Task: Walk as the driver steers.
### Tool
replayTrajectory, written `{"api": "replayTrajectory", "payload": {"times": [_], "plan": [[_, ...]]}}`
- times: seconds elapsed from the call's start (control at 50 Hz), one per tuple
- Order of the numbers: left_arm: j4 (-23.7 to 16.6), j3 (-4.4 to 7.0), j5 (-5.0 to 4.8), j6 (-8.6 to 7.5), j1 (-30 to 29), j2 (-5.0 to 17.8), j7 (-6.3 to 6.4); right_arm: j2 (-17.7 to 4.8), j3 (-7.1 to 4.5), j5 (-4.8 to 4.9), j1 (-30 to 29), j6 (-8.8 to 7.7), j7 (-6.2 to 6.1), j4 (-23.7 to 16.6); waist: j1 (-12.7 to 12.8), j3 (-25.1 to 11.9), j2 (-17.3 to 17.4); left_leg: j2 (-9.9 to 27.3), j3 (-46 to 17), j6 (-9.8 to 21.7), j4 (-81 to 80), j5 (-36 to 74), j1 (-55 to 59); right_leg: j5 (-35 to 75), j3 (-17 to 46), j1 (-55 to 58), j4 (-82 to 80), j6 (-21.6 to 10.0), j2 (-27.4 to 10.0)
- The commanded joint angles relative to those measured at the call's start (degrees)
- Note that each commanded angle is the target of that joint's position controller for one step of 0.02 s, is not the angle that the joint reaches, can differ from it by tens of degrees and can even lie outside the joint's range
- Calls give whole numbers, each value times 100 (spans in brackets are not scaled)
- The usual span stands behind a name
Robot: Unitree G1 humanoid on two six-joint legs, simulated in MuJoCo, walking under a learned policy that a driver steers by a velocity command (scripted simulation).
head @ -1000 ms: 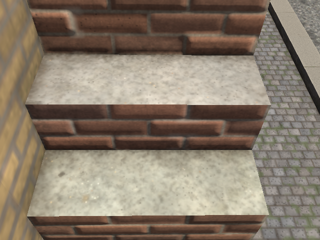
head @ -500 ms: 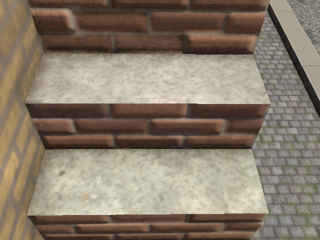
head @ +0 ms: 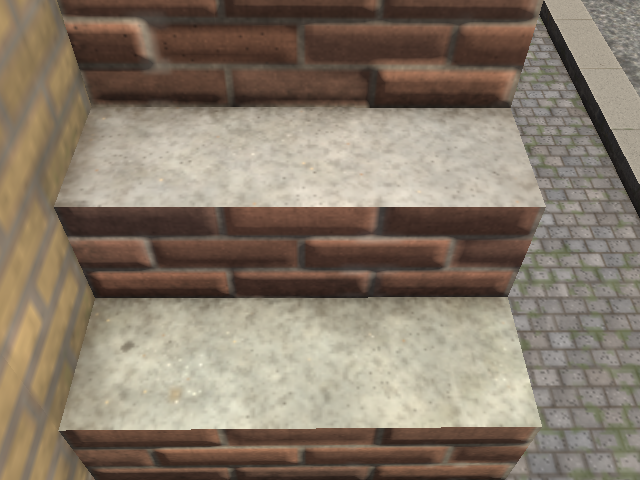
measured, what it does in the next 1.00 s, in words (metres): stands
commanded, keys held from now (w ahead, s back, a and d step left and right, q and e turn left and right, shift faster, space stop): w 1.00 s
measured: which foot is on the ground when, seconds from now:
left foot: down 0.00-1.00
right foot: down 0.00-1.00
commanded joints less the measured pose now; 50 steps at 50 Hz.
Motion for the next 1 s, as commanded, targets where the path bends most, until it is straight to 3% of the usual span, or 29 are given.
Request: {"api": "replayTrajectory", "payload": {"times": [0.02,0.1,0.14,0.24,0.36,0.4,0.44,0.74,0.8,1.0], "plan": [[-273,124,4,-66,226,514,11,-616,-131,9,119,-63,-19,-247,0,-95,40,526,-430,289,-429,887,71,578,355,-74,-461,-342,-551],[-282,119,-24,-47,211,520,25,-616,-130,-17,115,-64,-10,-283,-4,-106,30,508,-398,270,-440,816,67,570,347,-71,-427,-317,-544],[-234,118,42,-49,310,490,11,-583,-144,15,224,-63,-3,-189,0,-61,3,532,-419,269,-496,560,64,386,351,-112,-463,-317,-573],[-261,122,-35,-51,218,523,19,-630,-137,-21,130,-69,-11,-258,-8,-96,28,515,-403,271,-453,830,73,566,341,-70,-442,-317,-547],[-223,114,6,-37,311,508,20,-590,-147,-8,233,-71,1,-218,-10,-117,-31,525,-391,259,-502,566,102,408,333,-82,-437,-290,-569],[-242,119,16,-49,238,506,10,-625,-139,-3,138,-56,-17,-219,11,31,93,531,-447,286,-488,766,16,439,342,-159,-478,-328,-557],[-248,119,-27,-45,226,526,18,-625,-139,-23,133,-65,-9,-259,-3,-44,42,522,-410,274,-473,815,59,519,331,-111,-450,-308,-549],[-249,107,16,-51,319,495,-7,-575,-161,10,218,-83,21,-188,-10,-121,-25,533,-384,234,-511,646,126,363,308,-94,-450,-265,-573],[-264,115,-24,-51,238,514,9,-617,-144,-29,116,-74,4,-243,0,-68,52,521,-394,263,-481,811,62,506,322,-93,-456,-301,-568],[-240,117,-17,-45,247,517,16,-617,-137,-17,131,-73,-2,-232,1,-74,26,523,-392,265,-486,786,61,521,313,-77,-455,-303,-573]]}}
